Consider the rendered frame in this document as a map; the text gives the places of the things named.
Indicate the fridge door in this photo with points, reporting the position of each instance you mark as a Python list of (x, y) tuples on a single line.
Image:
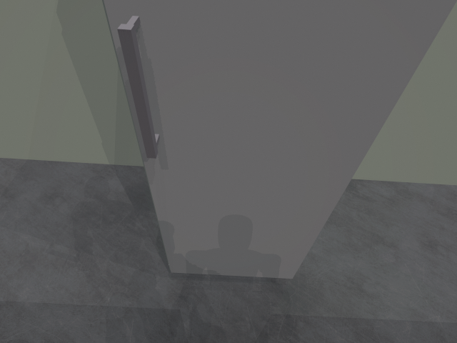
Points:
[(265, 110)]

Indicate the handle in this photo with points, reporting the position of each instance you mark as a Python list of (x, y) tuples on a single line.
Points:
[(130, 49)]

